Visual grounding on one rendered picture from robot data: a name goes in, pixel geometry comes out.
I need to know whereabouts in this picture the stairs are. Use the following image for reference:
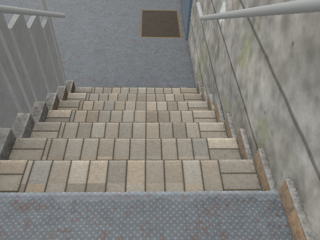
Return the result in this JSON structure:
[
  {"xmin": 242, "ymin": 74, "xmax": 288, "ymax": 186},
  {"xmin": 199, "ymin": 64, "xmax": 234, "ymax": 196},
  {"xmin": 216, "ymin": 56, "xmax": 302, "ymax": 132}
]
[{"xmin": 0, "ymin": 87, "xmax": 263, "ymax": 193}]

